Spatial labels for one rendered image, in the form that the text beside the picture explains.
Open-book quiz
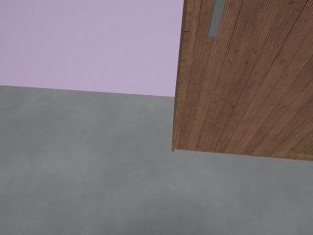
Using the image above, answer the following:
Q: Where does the handle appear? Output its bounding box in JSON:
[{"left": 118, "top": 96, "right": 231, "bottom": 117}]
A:
[{"left": 207, "top": 0, "right": 225, "bottom": 37}]

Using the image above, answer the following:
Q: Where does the wardrobe door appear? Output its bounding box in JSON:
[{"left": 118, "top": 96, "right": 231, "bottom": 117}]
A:
[
  {"left": 278, "top": 118, "right": 313, "bottom": 155},
  {"left": 175, "top": 0, "right": 313, "bottom": 157}
]

